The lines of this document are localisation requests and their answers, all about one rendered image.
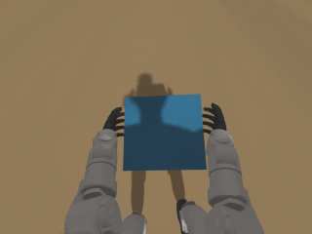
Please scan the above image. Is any right robot hand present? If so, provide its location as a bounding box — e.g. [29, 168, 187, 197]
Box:
[202, 103, 227, 134]

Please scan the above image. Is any left robot thigh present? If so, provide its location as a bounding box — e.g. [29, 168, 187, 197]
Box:
[120, 214, 147, 234]

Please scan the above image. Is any carton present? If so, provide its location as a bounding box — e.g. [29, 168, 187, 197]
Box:
[123, 94, 207, 171]

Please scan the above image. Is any left robot hand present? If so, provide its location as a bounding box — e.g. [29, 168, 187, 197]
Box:
[103, 106, 125, 137]

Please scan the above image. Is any robot right forearm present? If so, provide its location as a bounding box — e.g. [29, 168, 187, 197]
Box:
[206, 129, 259, 221]

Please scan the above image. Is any robot left forearm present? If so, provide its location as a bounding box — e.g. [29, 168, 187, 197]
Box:
[64, 129, 118, 233]

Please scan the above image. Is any robot right foot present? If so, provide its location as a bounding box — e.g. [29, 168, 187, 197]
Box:
[176, 199, 188, 234]

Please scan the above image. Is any robot right upper arm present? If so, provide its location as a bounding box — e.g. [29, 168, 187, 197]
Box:
[203, 206, 264, 234]

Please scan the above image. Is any robot left upper arm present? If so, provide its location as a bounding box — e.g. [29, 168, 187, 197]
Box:
[60, 195, 123, 234]

